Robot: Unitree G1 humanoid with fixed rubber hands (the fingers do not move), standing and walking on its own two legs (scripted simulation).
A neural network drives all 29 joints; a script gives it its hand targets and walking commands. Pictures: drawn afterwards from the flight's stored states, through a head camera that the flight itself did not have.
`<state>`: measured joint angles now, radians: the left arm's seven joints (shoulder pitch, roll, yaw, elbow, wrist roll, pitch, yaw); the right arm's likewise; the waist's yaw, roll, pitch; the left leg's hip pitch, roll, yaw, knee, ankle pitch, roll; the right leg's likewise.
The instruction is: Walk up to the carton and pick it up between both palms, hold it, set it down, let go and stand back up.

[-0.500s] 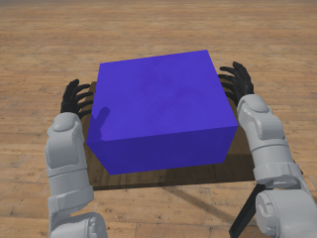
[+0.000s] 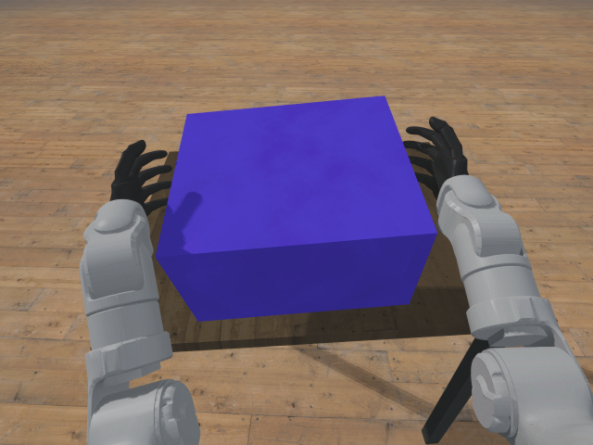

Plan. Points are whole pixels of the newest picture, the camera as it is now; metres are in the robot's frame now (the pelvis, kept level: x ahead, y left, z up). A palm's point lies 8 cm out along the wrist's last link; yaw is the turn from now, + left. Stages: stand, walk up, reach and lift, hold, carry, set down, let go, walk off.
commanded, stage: hold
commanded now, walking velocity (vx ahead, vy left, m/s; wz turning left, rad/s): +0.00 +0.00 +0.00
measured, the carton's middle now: (294, 205) +0.42 +0.00 +0.14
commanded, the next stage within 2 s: set down in 0.70 s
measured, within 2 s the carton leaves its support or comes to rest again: neither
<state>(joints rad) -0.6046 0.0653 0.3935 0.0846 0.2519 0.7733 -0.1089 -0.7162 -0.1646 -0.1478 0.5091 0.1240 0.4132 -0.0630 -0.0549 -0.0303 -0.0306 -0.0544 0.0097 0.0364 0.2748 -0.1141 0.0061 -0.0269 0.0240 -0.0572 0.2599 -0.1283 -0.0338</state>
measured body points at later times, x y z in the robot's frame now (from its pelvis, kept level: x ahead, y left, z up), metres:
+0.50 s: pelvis +0.01 +0.01 +0.00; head -0.04 +0.03 +0.45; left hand +0.37 +0.21 +0.20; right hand +0.39 -0.19 +0.22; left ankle +0.03 +0.12 -0.75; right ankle +0.02 -0.09 -0.75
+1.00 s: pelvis +0.01 +0.01 +0.00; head -0.05 +0.02 +0.45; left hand +0.38 +0.22 +0.22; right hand +0.38 -0.18 +0.23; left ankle +0.03 +0.11 -0.75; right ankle +0.02 -0.09 -0.75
